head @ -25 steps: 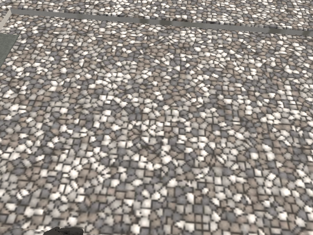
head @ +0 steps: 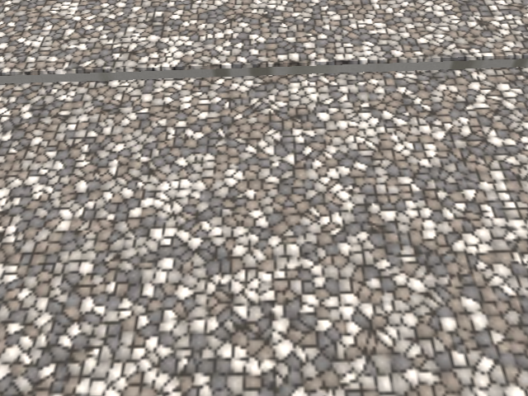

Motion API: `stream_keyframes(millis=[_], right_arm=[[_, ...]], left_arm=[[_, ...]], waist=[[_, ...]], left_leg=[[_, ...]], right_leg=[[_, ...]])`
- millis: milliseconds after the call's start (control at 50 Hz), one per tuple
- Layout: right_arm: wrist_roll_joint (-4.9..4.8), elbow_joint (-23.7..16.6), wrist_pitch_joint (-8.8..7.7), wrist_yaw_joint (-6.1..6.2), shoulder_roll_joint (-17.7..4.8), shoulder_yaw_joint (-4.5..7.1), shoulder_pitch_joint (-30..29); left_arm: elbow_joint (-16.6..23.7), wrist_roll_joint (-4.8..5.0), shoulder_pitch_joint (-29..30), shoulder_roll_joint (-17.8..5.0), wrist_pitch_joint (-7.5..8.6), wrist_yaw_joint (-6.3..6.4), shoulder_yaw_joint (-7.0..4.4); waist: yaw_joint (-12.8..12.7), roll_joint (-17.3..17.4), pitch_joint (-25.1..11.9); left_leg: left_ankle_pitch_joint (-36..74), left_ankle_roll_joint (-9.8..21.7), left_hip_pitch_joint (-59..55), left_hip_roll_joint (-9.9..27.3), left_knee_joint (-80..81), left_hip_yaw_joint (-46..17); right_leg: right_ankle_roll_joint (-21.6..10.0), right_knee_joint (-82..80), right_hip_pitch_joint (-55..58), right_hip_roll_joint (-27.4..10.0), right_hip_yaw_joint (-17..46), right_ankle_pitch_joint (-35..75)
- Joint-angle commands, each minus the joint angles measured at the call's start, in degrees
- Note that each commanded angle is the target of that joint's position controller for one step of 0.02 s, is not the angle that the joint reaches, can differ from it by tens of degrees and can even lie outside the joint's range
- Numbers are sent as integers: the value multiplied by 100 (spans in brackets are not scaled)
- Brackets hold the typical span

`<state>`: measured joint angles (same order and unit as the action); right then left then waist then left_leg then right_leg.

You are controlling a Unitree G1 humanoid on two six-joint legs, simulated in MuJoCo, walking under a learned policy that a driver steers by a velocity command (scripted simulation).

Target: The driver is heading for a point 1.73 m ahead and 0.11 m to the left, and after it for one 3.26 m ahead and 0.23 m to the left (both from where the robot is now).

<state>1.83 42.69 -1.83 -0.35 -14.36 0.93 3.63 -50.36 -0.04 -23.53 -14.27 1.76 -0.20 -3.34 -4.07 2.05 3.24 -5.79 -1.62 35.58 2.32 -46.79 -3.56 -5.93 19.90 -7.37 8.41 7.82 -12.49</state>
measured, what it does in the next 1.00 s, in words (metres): steps to the left: left foot, then right foot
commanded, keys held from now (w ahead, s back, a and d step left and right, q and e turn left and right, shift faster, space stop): e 0.14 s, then no key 0.10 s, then q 0.76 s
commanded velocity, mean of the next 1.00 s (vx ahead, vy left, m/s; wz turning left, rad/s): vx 0.05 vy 0.00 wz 0.12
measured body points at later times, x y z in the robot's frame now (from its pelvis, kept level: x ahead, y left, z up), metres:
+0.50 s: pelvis +0.12 +0.05 +0.00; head +0.14 +0.05 +0.45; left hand +0.30 +0.29 -0.12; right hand +0.13 -0.21 -0.13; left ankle +0.19 +0.13 -0.74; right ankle +0.09 -0.06 -0.72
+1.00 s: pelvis +0.08 +0.08 -0.02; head +0.10 +0.11 +0.43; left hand +0.13 +0.38 -0.15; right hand +0.27 -0.17 -0.11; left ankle +0.04 +0.16 -0.75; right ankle +0.09 -0.05 -0.73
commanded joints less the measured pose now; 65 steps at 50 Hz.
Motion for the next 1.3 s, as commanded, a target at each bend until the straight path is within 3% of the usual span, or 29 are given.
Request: stream_keyframes(millis=[20, 100, 160, 180, 200, 220, 240, 300, 320, 380, 460, 540, 560, 580, 600, 620, 660, 720, 880, 920, 940, 960, 980, 1000, 1040, 1060, 1160, 1220, 1300], right_arm=[[-44, -366, -54, 23, -546, 104, -84], [-28, -426, -209, 80, -763, 120, -145], [-54, -156, -354, 152, -740, 131, 866], [-55, -196, -364, 198, -1358, 296, 1089], [-187, -237, -279, 197, -1220, 312, 1043], [-201, -248, -281, 108, -716, 175, 970], [-138, -234, -301, 62, -543, 106, 840], [-60, 18, -388, 50, -431, 36, 808], [-32, 73, -407, 30, -401, 11, 845], [-62, 248, -410, 0, -603, 36, 1131], [-97, 274, -266, -66, -947, 197, 1237], [-145, 284, -64, -64, -894, 290, 1300], [-209, 279, -40, -44, -779, 301, 1376], [-319, 187, -24, -27, -487, 281, 1614], [-258, 242, 18, 73, -536, 340, 1859], [-121, 237, 115, 135, -796, 417, 1665], [-84, 234, 300, 148, -941, 532, 1546], [-77, 206, 496, 1, -673, 473, 1445], [-174, -250, 656, -153, -587, 364, 907], [-180, -266, 636, -156, -574, 356, 1047], [-141, -212, 580, -104, -564, 357, 1202], [-51, -193, 510, -54, -1094, 477, 1326], [-132, -284, 426, -71, -1947, 638, 1470], [-214, -224, 383, -80, -1953, 701, 1828], [-165, -354, 422, -30, -1226, 476, 825], [-154, -414, 415, 18, -1040, 401, 548], [-122, -236, 234, 144, -482, 108, 611], [-59, -30, 194, 218, -578, 55, 685], [-121, 175, 305, 252, -882, 147, 813]], left_arm=[[373, -58, -250, -928, -55, 92, -227], [558, -137, -138, -1068, -81, 201, -325], [797, -36, 596, -1035, -83, 125, -326], [943, 200, -82, -644, -81, 87, -254], [921, 180, -95, -830, -137, 177, -219], [798, -3, 233, -1093, -162, 193, -256], [808, -34, 506, -1061, -160, 119, -266], [720, -146, 386, -580, -295, -3, -98], [624, -164, 284, -536, -313, 2, -59], [510, -184, 436, -592, -292, 60, -4], [553, -77, 804, -673, -229, 150, 30], [425, -14, 509, -588, -91, 285, 72], [418, -75, 487, -734, -41, 321, 40], [564, -177, 641, -1172, -17, 334, -49], [732, -158, 1278, -1356, -79, 303, -113], [750, -130, 1107, -1122, -90, 274, -101], [784, -99, 1448, -792, -62, 270, -4], [832, -140, 1341, -733, -92, 290, 14], [774, -162, 1168, -1164, -114, 102, -158], [735, -85, 1222, -1232, -140, 54, -208], [647, -25, 1094, -1237, -187, 45, -230], [665, -42, 773, -1074, -229, 30, -213], [979, -128, 942, -576, -334, 111, -66], [1015, -156, 1215, -726, -430, 220, -43], [866, 0, 1243, -965, -429, 174, -140], [745, -51, 1110, -1024, -423, 138, -164], [356, -61, 729, -646, -539, -5, -52], [208, -54, 717, -676, -584, 7, -39], [230, -43, 799, -771, -552, 44, -56]], waist=[[114, -715, -565], [71, -726, -450], [726, -458, -597], [455, 1063, -1414], [519, 1560, -1719], [482, 515, -1015], [471, 181, -727], [247, 796, -307], [201, 741, -348], [234, 510, -587], [309, 419, -543], [172, 356, -390], [198, 110, -382], [337, -935, -535], [500, -1541, -181], [296, -1102, -328], [572, -483, -181], [481, -705, -224], [250, -1212, -516], [410, -1212, -504], [577, -877, -486], [527, 307, -495], [435, 1292, -334], [839, 874, -714], [386, 378, -128], [298, 497, -175], [318, 170, -564], [433, 328, -316], [517, 414, -19]], left_leg=[[80, 30, -242, -296, 142, 152], [-256, 138, -44, -232, 1051, -432], [773, 340, -2295, -337, 2529, -278], [2988, 995, -3909, 1044, 2332, -1737], [3838, 1585, -4150, 1966, 2707, -3001], [3592, 1475, -3347, 1741, 2915, -2540], [3816, 1263, -2880, 1335, 2998, -1909], [3452, 1071, -2172, 939, 3250, -1291], [3622, 1057, -2133, 835, 3302, -1203], [4623, 1102, -2361, 773, 3292, -1218], [3901, 1186, -2355, 709, 3270, -1477], [2915, 945, -1999, 449, 2986, -1736], [1907, 688, -1608, 188, 2653, -1661], [-703, 342, -1080, -481, 1436, -1082], [-2438, 241, -794, -1111, -164, 2], [-2623, 224, -889, -667, -1177, 9], [-2043, 227, -703, -437, -1890, -37], [-1882, 79, -536, -404, -1755, 214], [-1814, 216, -1734, -405, 269, 755], [-1513, 332, -2167, -432, 1341, 820], [-889, 391, -2664, -580, 2404, 805], [571, 604, -3501, 304, 2897, -616], [4428, 1448, -3514, 1846, 2492, -2330], [3832, 2022, -3234, 1952, 2641, -2235], [2007, 1614, -2668, 1130, 2961, -1422], [2181, 1463, -2768, 905, 2975, -1144], [2193, 1267, -3047, 823, 3209, -554], [1439, 1191, -2933, 926, 3317, -510], [824, 1327, -3095, 1069, 3164, -694]], right_leg=[[-416, 428, 432, -1316, 1031, 4569], [-580, 1120, 1124, -1525, 1814, 4101], [-89, 2186, -144, -855, 1565, 3058], [392, 3631, -1171, -98, 790, 1083], [432, 4263, -1967, 404, -26, -2054], [446, 4582, -2082, 32, -18, -2221], [456, 4465, -1815, -49, -118, -2024], [459, 3559, -1138, -285, -61, -1460], [457, 3264, -944, -289, -118, -1322], [423, 2591, -619, -441, -496, -733], [412, 2140, -618, -468, -569, -654], [308, 502, 55, -473, -600, 80], [232, 91, 478, -753, -354, 509], [-153, -97, 881, -1937, 547, 1804], [-848, -12, 226, -2822, 796, 4022], [-1219, -188, -103, -3024, 786, 4032], [-977, -242, -124, -2583, 258, 3371], [-837, -92, 239, -2356, -245, 3499], [-507, 513, 32, -2474, -722, 3147], [-284, 888, -65, -2484, -826, 2902], [14, 1374, -334, -2311, -1091, 2273], [432, 2622, -1367, -1847, -1520, 354], [763, 3650, -2589, -892, -1415, -2431], [750, 4305, -2439, -1029, -719, -2464], [686, 4115, -2316, -1188, -542, -1345], [681, 4111, -2233, -1142, -661, -975], [723, 3556, -1442, -1082, -609, -480], [678, 2949, -1138, -900, -349, -638], [653, 2439, -1346, -795, -525, -1392]])
Keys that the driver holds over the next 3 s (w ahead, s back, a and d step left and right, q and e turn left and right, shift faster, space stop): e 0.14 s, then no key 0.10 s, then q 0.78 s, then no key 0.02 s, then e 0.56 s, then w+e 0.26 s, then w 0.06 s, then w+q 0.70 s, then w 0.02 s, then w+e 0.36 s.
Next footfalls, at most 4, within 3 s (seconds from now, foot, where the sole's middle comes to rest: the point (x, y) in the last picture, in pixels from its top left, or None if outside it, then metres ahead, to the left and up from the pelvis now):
0.16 left None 0.20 0.12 -0.79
0.56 right None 0.14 -0.05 -0.78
0.96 left None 0.08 0.17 -0.78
1.56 right None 0.03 -0.01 -0.78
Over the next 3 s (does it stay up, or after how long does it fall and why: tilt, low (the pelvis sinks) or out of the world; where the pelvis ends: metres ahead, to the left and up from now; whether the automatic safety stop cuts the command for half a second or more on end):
stays up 0.67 0.19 -0.05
